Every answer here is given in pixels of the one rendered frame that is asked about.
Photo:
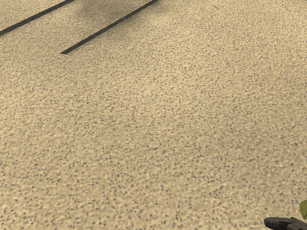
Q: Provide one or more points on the right robot hand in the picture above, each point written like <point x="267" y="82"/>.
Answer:
<point x="276" y="223"/>

